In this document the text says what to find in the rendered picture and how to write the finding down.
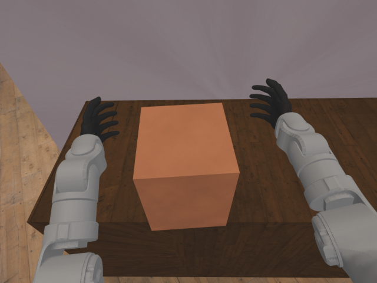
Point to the carton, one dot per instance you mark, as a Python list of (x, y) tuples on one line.
[(185, 169)]

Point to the left robot upper arm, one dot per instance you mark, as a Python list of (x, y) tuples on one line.
[(72, 268)]

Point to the left robot forearm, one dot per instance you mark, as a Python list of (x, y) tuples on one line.
[(74, 202)]

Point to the right robot hand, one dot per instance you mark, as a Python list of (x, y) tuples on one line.
[(277, 99)]

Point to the right robot upper arm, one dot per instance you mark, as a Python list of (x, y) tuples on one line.
[(347, 237)]

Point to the right robot forearm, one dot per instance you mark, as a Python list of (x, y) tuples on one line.
[(326, 184)]

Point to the pedestal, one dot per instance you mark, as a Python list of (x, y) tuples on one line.
[(269, 231)]

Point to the left robot hand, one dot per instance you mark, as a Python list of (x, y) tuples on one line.
[(91, 119)]

